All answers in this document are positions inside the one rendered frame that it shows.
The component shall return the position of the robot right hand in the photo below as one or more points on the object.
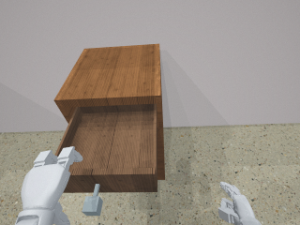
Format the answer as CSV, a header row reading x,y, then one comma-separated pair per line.
x,y
239,208

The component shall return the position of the robot left forearm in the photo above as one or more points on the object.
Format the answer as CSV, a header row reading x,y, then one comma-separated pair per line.
x,y
35,216

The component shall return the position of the robot left hand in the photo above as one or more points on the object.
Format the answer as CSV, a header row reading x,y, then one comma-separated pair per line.
x,y
45,183

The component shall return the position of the drawer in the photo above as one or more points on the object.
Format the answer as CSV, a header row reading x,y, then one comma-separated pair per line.
x,y
119,148

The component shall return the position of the cabinet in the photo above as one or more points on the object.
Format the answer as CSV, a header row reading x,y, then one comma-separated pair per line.
x,y
113,76

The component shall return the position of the handle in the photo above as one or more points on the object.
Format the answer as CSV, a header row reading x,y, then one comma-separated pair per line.
x,y
93,204

